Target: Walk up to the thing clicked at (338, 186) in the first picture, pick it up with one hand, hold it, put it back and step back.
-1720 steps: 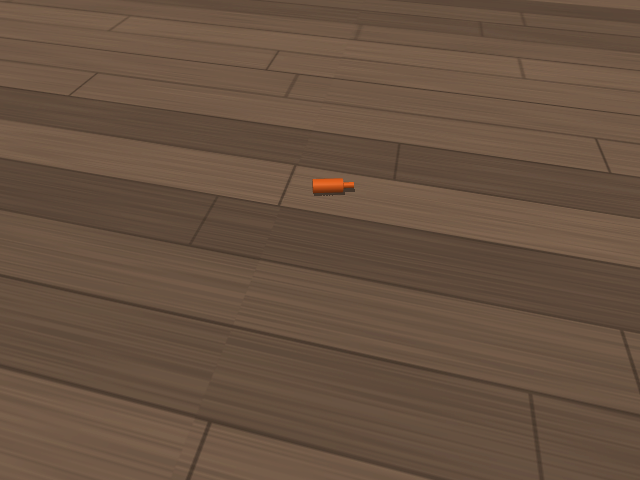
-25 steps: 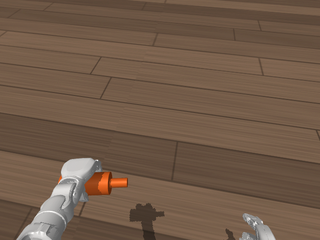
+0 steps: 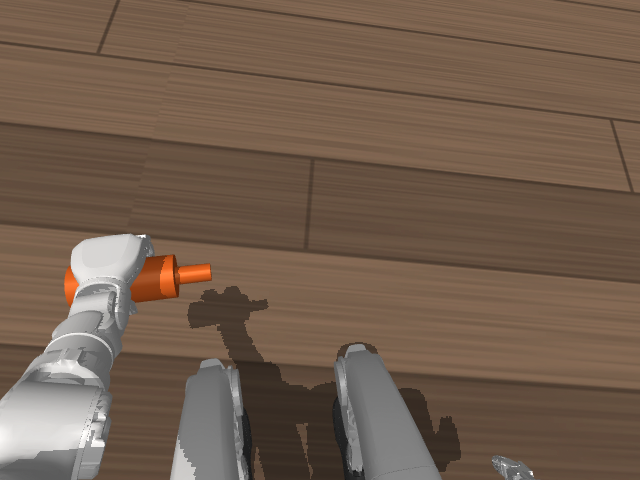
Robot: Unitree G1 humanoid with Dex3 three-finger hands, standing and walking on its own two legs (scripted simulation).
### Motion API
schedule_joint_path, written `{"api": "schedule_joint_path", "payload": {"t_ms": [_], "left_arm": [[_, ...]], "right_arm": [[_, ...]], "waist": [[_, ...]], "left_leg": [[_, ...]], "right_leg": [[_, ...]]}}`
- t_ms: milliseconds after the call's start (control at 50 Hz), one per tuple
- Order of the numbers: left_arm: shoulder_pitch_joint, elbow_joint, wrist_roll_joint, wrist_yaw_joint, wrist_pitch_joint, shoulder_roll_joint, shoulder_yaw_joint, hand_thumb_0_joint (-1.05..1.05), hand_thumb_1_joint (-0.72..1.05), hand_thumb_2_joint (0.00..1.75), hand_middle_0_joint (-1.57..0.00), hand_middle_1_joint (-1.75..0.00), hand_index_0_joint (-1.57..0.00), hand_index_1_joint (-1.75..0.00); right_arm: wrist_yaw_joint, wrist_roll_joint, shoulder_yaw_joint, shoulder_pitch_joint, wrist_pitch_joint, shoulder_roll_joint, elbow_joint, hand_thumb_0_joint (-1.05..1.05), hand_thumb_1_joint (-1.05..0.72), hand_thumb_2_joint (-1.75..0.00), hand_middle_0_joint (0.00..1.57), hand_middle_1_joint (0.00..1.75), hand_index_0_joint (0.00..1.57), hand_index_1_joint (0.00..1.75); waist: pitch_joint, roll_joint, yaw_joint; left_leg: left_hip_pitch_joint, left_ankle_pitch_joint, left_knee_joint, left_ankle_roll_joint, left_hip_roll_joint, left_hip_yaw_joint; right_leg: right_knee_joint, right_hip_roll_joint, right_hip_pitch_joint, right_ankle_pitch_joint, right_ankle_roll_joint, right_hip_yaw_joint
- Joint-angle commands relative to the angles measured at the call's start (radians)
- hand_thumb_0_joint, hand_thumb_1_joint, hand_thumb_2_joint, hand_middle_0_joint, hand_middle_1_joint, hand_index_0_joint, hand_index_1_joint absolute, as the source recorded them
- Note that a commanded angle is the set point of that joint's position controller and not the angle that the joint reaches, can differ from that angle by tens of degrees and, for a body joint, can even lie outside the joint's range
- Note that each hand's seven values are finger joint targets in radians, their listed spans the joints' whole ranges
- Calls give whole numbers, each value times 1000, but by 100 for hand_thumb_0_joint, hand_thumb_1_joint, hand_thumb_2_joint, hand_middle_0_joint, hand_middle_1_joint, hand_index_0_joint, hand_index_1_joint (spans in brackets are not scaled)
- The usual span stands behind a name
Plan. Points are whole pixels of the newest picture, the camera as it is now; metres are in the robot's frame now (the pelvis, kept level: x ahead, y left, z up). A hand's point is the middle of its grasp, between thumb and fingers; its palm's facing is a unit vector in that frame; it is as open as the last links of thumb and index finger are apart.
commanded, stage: crouch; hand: left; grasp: from above
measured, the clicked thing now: (145, 279) +0.41 +0.21 -0.17
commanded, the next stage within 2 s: lower in 1.14 s
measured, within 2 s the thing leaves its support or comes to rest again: neither
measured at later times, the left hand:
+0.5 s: hand (154, 294) +0.43 +0.24 -0.32, palm faces -0.46 -0.03 -0.89, open 9.4 cm
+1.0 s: hand (163, 296) +0.44 +0.24 -0.39, palm faces -0.48 -0.03 -0.88, open 9.4 cm
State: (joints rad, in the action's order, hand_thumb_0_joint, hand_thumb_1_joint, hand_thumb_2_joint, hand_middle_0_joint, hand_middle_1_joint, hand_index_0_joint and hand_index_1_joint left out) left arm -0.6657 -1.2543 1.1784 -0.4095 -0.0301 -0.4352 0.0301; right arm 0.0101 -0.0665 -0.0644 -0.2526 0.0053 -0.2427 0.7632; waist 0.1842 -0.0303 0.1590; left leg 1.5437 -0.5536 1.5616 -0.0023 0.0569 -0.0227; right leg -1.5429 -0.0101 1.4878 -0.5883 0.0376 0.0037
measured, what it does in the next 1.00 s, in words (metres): lowers itself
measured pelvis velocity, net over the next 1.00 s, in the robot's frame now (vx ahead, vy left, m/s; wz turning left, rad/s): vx -0.02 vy -0.01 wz -0.07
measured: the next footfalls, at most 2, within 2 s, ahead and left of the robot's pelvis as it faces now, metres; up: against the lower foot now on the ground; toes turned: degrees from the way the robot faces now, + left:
none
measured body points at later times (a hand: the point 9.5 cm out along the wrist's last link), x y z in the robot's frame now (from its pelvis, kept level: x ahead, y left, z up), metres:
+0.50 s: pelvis -0.01 -0.01 -0.14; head +0.22 +0.03 +0.24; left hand +0.45 +0.24 -0.27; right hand +0.06 -0.29 -0.26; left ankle +0.07 +0.12 -0.55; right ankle +0.06 -0.14 -0.55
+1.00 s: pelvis -0.02 -0.01 -0.21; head +0.23 +0.03 +0.16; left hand +0.46 +0.24 -0.34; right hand +0.00 -0.28 -0.32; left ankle +0.07 +0.12 -0.55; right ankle +0.06 -0.14 -0.55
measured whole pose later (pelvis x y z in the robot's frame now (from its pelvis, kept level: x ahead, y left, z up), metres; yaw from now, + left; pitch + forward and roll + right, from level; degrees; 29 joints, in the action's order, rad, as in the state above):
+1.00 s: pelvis -0.02 -0.01 -0.21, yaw -4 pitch +36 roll -6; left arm -0.90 -1.39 1.26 -0.40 -0.16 -0.67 -0.12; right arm -0.12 -0.15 0.01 -0.16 0.07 -0.25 0.76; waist 0.06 0.01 0.23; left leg 2.24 -0.66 2.26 -0.02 0.06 -0.12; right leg -2.23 0.02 2.16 -0.71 0.04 -0.04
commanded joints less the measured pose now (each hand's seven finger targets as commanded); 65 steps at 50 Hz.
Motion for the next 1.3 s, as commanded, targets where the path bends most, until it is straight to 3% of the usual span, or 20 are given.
{"api": "schedule_joint_path", "payload": {"t_ms": [0,140,220,260,340,360,420,480,520,560,600,660,700,860,940,980,1080,1140,1200,1280], "left_arm": [[-360,157,-11,-26,-17,-285,-63,0,69,79,-108,-59,-107,-60],[-491,175,7,-38,-74,-348,-96,0,67,76,-107,-56,-107,-57],[-510,182,25,-60,-92,-391,-127,0,66,77,-106,-57,-106,-58],[-518,175,32,-65,-92,-382,-126,0,67,77,-107,-57,-107,-58],[-483,138,44,-66,-88,-414,-149,0,68,76,-109,-54,-108,-55],[-528,178,48,-65,-92,-423,-150,0,67,78,-108,-55,-107,-56],[-516,135,44,-64,-86,-399,-137,0,69,79,-110,-56,-109,-57],[-512,132,42,-59,-81,-442,-164,0,70,77,-110,-54,-109,-55],[-511,117,41,-50,-83,-418,-146,0,69,75,-109,-54,-108,-55],[-549,122,41,-44,-90,-447,-153,0,68,76,-108,-54,-107,-55],[-554,134,41,-42,-99,-478,-168,0,66,75,-107,-55,-106,-55],[-518,87,45,-36,-105,-467,-165,0,67,74,-107,-55,-107,-55],[-569,116,47,-37,-114,-475,-163,0,67,73,-107,-54,-106,-54],[-594,64,60,-45,-126,-503,-176,0,68,70,-108,-54,-107,-54],[-601,43,55,-50,-129,-541,-193,0,68,71,-107,-54,-106,-55],[-623,43,57,-49,-137,-539,-186,0,68,72,-108,-55,-107,-55],[-615,28,55,-52,-144,-593,-212,0,70,76,-110,-56,-109,-57],[-602,4,58,-51,-142,-569,-195,0,70,76,-110,-57,-109,-58],[-596,9,63,-53,-147,-601,-218,0,70,74,-110,-56,-109,-57],[-611,-27,63,-48,-145,-580,-193,0,69,78,-111,-55,-110,-57]], "right_arm": [[9,-6,-54,-88,45,-198,-69,0,-89,-90,20,30,20,30],[-16,-20,-44,-107,74,-208,-47,0,-89,-90,20,30,20,30],[-36,-35,-33,-123,88,-210,-27,0,-89,-90,20,30,20,30],[-46,-43,-28,-120,94,-214,-27,0,-90,-90,20,30,20,30],[-66,-52,-30,-122,94,-214,-27,0,-90,-90,20,30,20,30],[-68,-56,-29,-123,93,-213,-24,0,-90,-90,20,30,20,30],[-78,-59,-25,-114,91,-207,-29,0,-90,-90,20,30,20,30],[-85,-61,-26,-109,91,-213,-33,0,-90,-90,20,30,20,30],[-91,-60,-27,-109,88,-216,-29,0,-90,-90,20,30,20,30],[-92,-61,-25,-105,85,-225,-26,0,-90,-90,20,30,20,30],[-95,-61,-27,-106,82,-224,-27,0,-90,-90,20,30,20,30],[-101,-63,-20,-107,81,-224,-27,0,-90,-90,20,30,20,30],[-102,-65,-23,-104,77,-228,-25,0,-90,-90,20,30,20,30],[-114,-73,-13,-114,76,-247,-15,0,-90,-90,20,30,20,30],[-114,-75,-3,-111,77,-255,-8,0,-90,-90,20,30,20,30],[-117,-80,3,-119,79,-256,-9,0,-90,-90,20,30,20,30],[-119,-82,16,-112,75,-259,-5,0,-90,-90,20,30,20,30],[-120,-85,26,-112,74,-256,0,0,-91,-90,20,30,20,30],[-123,-88,25,-109,71,-268,-1,0,-91,-90,20,30,20,30],[-126,-92,36,-111,69,-268,4,0,-90,-90,20,30,20,30]], "waist": [[571,-129,-15],[664,-169,19],[716,-198,15],[744,-240,22],[729,-245,9],[746,-259,19],[701,-235,25],[707,-258,15],[675,-243,29],[674,-248,40],[672,-237,30],[651,-235,28],[671,-272,35],[629,-283,49],[628,-267,46],[617,-278,61],[641,-249,50],[602,-250,56],[626,-267,48],[567,-252,72]], "left_leg": [[-332,73,-88,15,-42,-12],[-275,44,51,12,-39,-46],[-235,119,150,14,-38,-30],[-239,172,183,11,-39,-29],[-206,209,252,14,-33,-16],[-190,198,267,14,-33,-14],[-111,145,297,19,-31,-6],[-112,162,325,16,-27,-10],[-86,170,346,18,-24,-14],[-37,152,373,20,-27,-9],[-3,124,385,21,-25,-9],[-8,138,406,19,-24,-12],[-5,136,422,17,-24,-11],[46,70,457,14,-27,-19],[87,52,487,18,-27,-13],[106,51,503,18,-27,-13],[162,73,548,25,-27,-2],[171,64,554,24,-25,-7],[173,76,563,21,-26,-9],[216,69,591,26,-25,-7]], "right_leg": [[99,23,-83,124,-72,-62],[-44,23,104,88,-74,-86],[-116,23,125,155,-69,-89],[-156,23,158,190,-71,-90],[-200,27,175,223,-68,-91],[-213,32,185,217,-68,-94],[-227,38,198,191,-65,-96],[-265,40,217,196,-67,-98],[-284,42,236,208,-65,-104],[-305,45,242,206,-63,-102],[-318,48,241,186,-63,-104],[-342,48,274,191,-64,-109],[-363,51,293,189,-66,-109],[-421,46,374,134,-71,-127],[-440,48,379,125,-67,-128],[-451,48,384,125,-67,-131],[-465,55,341,156,-58,-125],[-476,58,367,148,-60,-133],[-497,59,357,156,-61,-139],[-499,63,375,162,-56,-141]]}}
